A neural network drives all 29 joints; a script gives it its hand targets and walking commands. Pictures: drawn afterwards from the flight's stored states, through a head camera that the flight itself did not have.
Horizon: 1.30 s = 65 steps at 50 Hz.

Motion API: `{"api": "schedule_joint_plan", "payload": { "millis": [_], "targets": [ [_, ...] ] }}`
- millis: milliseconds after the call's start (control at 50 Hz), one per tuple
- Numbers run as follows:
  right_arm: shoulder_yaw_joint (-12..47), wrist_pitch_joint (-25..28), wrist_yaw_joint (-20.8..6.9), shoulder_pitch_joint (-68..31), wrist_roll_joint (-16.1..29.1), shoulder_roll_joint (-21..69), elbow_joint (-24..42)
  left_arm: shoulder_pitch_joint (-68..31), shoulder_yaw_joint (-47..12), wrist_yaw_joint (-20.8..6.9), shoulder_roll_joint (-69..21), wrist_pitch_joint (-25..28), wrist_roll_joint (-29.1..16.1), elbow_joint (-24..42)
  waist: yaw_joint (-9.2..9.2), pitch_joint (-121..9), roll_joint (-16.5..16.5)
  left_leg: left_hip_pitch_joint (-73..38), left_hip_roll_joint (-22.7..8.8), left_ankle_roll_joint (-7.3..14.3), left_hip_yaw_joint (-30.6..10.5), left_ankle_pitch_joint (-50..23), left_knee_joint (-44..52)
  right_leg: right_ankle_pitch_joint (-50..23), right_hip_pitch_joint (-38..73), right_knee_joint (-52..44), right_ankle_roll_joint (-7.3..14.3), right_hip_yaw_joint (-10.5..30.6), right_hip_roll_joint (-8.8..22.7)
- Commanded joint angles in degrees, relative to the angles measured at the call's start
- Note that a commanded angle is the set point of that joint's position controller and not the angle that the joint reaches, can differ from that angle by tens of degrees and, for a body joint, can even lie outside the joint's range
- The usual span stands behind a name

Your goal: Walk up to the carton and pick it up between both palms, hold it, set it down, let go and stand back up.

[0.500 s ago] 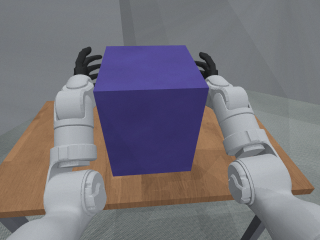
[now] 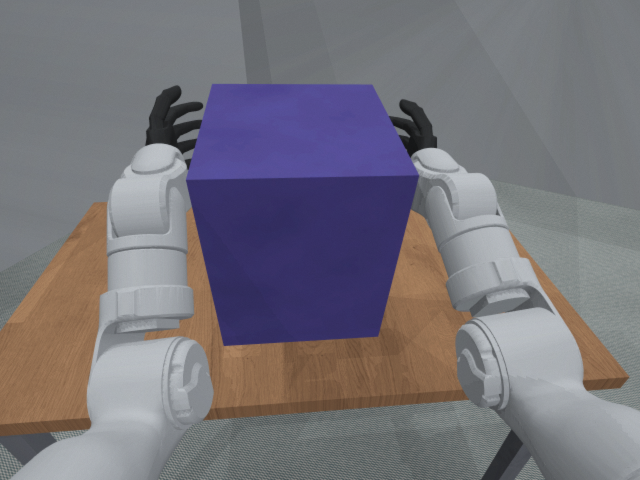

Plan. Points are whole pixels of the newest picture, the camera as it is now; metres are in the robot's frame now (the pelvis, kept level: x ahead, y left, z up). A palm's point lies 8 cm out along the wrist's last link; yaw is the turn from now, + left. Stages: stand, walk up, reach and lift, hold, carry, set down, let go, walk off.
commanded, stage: set down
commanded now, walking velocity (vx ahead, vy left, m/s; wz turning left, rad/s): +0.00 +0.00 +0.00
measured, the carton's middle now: (298, 214) +0.38 +0.01 +0.21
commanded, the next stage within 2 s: none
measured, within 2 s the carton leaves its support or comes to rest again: neither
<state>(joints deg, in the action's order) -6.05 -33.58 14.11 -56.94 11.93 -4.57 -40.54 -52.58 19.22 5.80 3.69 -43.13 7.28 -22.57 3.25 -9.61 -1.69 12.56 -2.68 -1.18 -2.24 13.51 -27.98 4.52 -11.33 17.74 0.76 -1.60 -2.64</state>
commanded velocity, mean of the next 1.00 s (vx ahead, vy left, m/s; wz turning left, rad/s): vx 0.00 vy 0.00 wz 0.00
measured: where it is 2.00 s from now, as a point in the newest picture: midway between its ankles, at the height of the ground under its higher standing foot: outside the picture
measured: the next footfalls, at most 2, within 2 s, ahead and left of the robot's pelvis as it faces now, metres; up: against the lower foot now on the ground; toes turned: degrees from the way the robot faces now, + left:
none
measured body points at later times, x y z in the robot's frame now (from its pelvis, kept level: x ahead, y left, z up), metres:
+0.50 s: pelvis +0.02 +0.01 +0.00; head -0.04 +0.02 +0.45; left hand +0.43 +0.17 +0.28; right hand +0.44 -0.12 +0.24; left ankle +0.02 +0.13 -0.74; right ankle +0.06 -0.11 -0.74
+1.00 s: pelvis +0.01 +0.01 +0.00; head -0.04 +0.02 +0.45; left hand +0.41 +0.17 +0.26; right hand +0.44 -0.12 +0.22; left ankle +0.02 +0.13 -0.74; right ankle +0.06 -0.11 -0.74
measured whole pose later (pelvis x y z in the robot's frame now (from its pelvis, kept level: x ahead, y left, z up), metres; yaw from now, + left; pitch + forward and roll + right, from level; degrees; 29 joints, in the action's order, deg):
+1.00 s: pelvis +0.01 +0.01 +0.00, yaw +0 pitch -2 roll -3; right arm -6.0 -14.6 7.2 -55.1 11.9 -6.0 -54.2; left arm -52.5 22.2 6.6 -2.4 -34.2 15.6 -25.9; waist 0.1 -5.9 -1.7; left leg 11.4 -2.7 -1.1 -2.3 14.7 -28.0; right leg 4.9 -9.2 15.9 0.7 -1.6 -2.7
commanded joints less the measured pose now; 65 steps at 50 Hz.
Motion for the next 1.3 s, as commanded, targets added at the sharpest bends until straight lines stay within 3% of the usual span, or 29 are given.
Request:
{"api": "schedule_joint_plan", "payload": {
  "millis": [0,20,40,120,180,200,240,280,300,340,400,420,460,500,560,660,680,700,740,760,780,820,920,960,1040,1100,1160,1200,1280],
  "targets": [
    [12.95,8.65,-7.20,-59.74,7.26,35.34,12.38,-53.20,-17.17,-9.41,-34.84,4.60,-2.61,-5.49,0.41,-16.84,-0.57,0.82,5.65,1.85,0.69,1.63,11.20,6.22,19.39,-2.72,-2.51,0.80,-0.05],
    [12.16,10.89,-7.89,-58.73,5.46,36.04,10.64,-51.75,-15.65,-10.35,-33.92,5.60,-1.64,-6.11,-0.94,-15.68,-0.31,1.29,5.77,1.92,0.82,2.60,12.23,7.54,18.81,-2.76,-2.73,0.27,0.15],
    [10.57,11.93,-8.58,-56.63,3.58,34.62,5.94,-49.46,-13.60,-10.73,-33.42,6.43,0.57,-10.59,-0.93,-11.30,-0.47,2.09,5.45,2.28,1.20,5.66,13.24,11.56,17.42,-3.35,-2.44,-0.04,0.15],
    [7.71,17.41,-10.01,-55.29,0.20,31.27,1.06,-42.27,-9.47,-11.87,-32.32,8.87,3.45,-17.03,-2.53,-5.79,1.28,1.59,5.32,2.75,2.56,7.04,14.83,15.55,16.13,-4.48,-2.16,-1.39,0.12],
    [10.15,21.25,-11.05,-57.85,0.61,31.00,6.10,-43.18,-11.49,-10.19,-33.86,10.72,2.86,-11.65,-5.26,-12.44,1.17,-1.04,5.01,2.15,2.13,0.19,13.29,9.55,18.58,-3.16,-1.68,-2.32,-0.60],
    [10.61,21.70,-11.04,-55.89,0.00,31.26,4.20,-44.32,-12.32,-9.94,-33.17,11.77,2.64,-10.43,-3.84,-12.80,1.57,-1.55,5.36,2.21,1.97,-1.31,12.45,8.34,18.24,-3.27,-2.26,-2.33,-0.54],
    [11.27,22.97,-11.23,-55.18,0.67,29.80,6.07,-41.55,-13.35,-8.87,-34.18,11.96,2.27,-8.70,-5.03,-14.61,1.39,-4.76,5.31,1.63,2.47,-6.72,11.31,5.17,18.41,-3.39,-2.18,-2.47,-0.79],
    [11.83,22.30,-10.91,-52.19,1.03,27.49,3.74,-38.77,-14.63,-9.04,-35.41,11.37,2.87,-9.39,-2.97,-12.15,0.79,-6.49,4.99,0.76,1.77,-9.12,10.85,4.45,17.52,-3.62,-1.88,-2.86,-1.39],
    [12.53,22.36,-11.22,-50.09,1.23,27.13,3.81,-36.80,-14.22,-9.07,-34.58,11.36,2.81,-8.75,-3.81,-11.54,1.29,-7.35,4.90,0.95,1.95,-9.41,11.12,4.70,17.61,-3.81,-1.93,-2.97,-1.63],
    [11.52,22.44,-11.59,-49.65,1.66,26.32,2.47,-36.60,-14.56,-8.67,-35.68,10.73,2.67,-7.58,-3.30,-10.63,0.96,-7.67,4.55,0.01,1.88,-12.66,10.68,2.77,17.45,-3.42,-1.61,-3.24,-1.93],
    [13.84,23.70,-11.55,-51.36,3.75,25.71,7.55,-35.05,-17.22,-7.69,-37.63,10.04,2.33,-2.48,-4.22,-17.09,-1.77,-11.97,4.21,-1.15,1.57,-22.44,8.05,-3.31,18.45,-2.55,-0.82,-3.06,-2.61],
    [12.76,23.11,-11.49,-49.71,3.70,23.60,5.33,-31.93,-17.45,-7.39,-37.57,9.49,2.93,-2.83,-3.39,-14.72,-2.15,-12.95,3.91,-1.57,1.07,-24.13,7.96,-3.03,17.67,-3.44,-0.46,-3.29,-2.80],
    [15.74,23.80,-11.79,-50.06,4.92,25.27,10.79,-31.43,-19.61,-6.72,-39.86,9.29,2.21,1.15,-4.61,-18.87,-2.02,-14.98,3.61,-2.02,0.90,-29.82,6.52,-4.56,17.83,-2.91,-0.18,-3.24,-3.66],
    [16.36,23.53,-11.81,-49.93,5.72,24.85,10.74,-31.09,-19.30,-6.25,-39.49,9.09,2.33,0.78,-4.95,-18.22,-2.07,-15.85,3.44,-2.22,0.72,-30.79,6.08,-4.90,17.75,-2.86,-0.16,-3.11,-3.58],
    [16.57,23.66,-12.12,-49.34,5.95,24.28,12.16,-28.88,-22.37,-5.64,-41.12,8.27,1.76,3.85,-3.93,-18.53,-2.53,-17.86,2.69,-3.43,0.31,-36.68,4.70,-7.11,16.75,-2.85,0.65,-3.41,-4.26],
    [14.82,23.18,-12.83,-48.45,4.87,23.73,10.39,-30.27,-20.43,-5.76,-40.08,7.39,3.02,3.27,-4.36,-16.24,-1.71,-15.23,3.09,-2.57,0.52,-28.38,6.67,-3.10,16.87,-3.33,0.50,-2.84,-3.22],
    [14.88,22.98,-13.43,-46.86,4.63,24.07,5.98,-31.83,-20.35,-5.36,-40.28,7.69,3.59,4.29,-4.71,-15.32,-3.11,-14.50,3.03,-2.72,0.51,-26.68,7.06,-2.11,16.37,-2.91,0.53,-3.06,-3.26],
    [14.84,23.11,-13.51,-48.15,4.44,24.43,8.01,-31.36,-20.78,-5.55,-40.51,7.85,2.81,3.13,-4.53,-15.39,-1.27,-14.47,2.96,-2.64,0.72,-26.14,6.95,-2.49,17.17,-3.00,0.49,-2.96,-3.20],
    [14.15,23.05,-14.30,-48.12,3.67,24.54,5.41,-30.86,-19.27,-5.35,-40.15,7.71,4.08,1.62,-5.94,-13.92,-1.02,-13.01,2.91,-1.98,0.81,-22.75,8.13,-0.87,16.77,-2.61,0.57,-2.94,-2.85],
    [12.75,23.31,-14.29,-48.44,2.91,23.65,5.63,-30.29,-18.74,-5.42,-40.37,7.52,4.22,-0.42,-5.29,-12.16,-2.07,-11.96,2.99,-1.92,0.77,-21.22,8.54,0.33,16.24,-3.12,0.74,-2.66,-2.64],
    [12.20,23.44,-14.84,-49.15,2.55,24.26,5.75,-30.52,-18.25,-5.32,-39.98,7.63,3.86,-0.05,-5.82,-13.76,-0.99,-12.07,2.86,-1.86,0.97,-20.36,8.95,0.95,15.39,-3.27,0.96,-3.05,-2.96],
    [11.59,23.99,-15.16,-48.58,2.09,23.62,3.79,-32.42,-19.81,-5.27,-41.07,8.45,3.23,0.72,-4.67,-14.49,-1.84,-12.70,2.69,-2.45,0.69,-20.98,8.34,0.42,14.91,-2.64,0.78,-3.30,-2.93],
    [8.63,24.06,-16.83,-48.17,-0.34,20.92,0.02,-29.35,-15.37,-5.51,-38.61,7.69,5.67,-6.26,-6.52,-9.02,-0.35,-8.57,2.48,-1.06,0.99,-13.54,10.85,4.67,13.69,-3.08,0.76,-3.10,-2.28],
    [9.91,24.84,-17.04,-48.73,-0.26,23.03,2.36,-30.22,-16.61,-4.95,-39.81,8.38,4.71,-3.97,-7.50,-12.45,0.59,-8.85,2.57,-0.55,1.21,-13.23,10.47,3.33,14.41,-2.55,0.71,-3.03,-1.98],
    [7.25,25.29,-18.25,-48.33,-1.95,21.28,-2.12,-31.08,-16.44,-4.45,-40.03,9.11,5.18,-5.49,-7.15,-10.26,-0.67,-7.05,2.38,-1.26,1.11,-10.16,11.57,5.93,13.40,-2.77,0.97,-3.37,-1.88],
    [8.43,26.35,-18.72,-48.57,-1.29,21.92,-0.35,-30.50,-17.39,-3.79,-40.83,9.43,4.49,-3.24,-8.26,-13.54,-1.48,-9.22,1.97,-1.33,1.21,-14.33,10.56,4.66,12.78,-2.26,1.03,-3.77,-2.20],
    [6.24,26.35,-19.17,-46.30,-3.61,19.88,-4.23,-29.15,-15.75,-3.94,-39.50,9.55,5.36,-6.27,-7.86,-11.11,-0.39,-8.59,1.93,-1.02,1.39,-11.62,11.10,6.55,11.09,-2.80,0.98,-3.51,-1.87],
    [5.23,26.99,-19.70,-47.88,-3.52,18.45,-3.87,-29.92,-17.95,-3.56,-40.95,9.58,4.01,-4.31,-7.13,-11.75,-2.54,-9.66,1.31,-2.21,0.66,-14.67,10.40,5.92,10.08,-2.45,1.67,-4.16,-2.23],
    [7.32,27.65,-19.83,-46.78,-2.99,19.85,-2.43,-28.87,-18.29,-2.27,-40.80,10.36,4.06,-2.33,-8.50,-15.87,-1.44,-11.54,1.27,-2.21,1.14,-18.29,9.12,4.87,9.82,-2.32,1.69,-4.13,-2.16]
  ]
}}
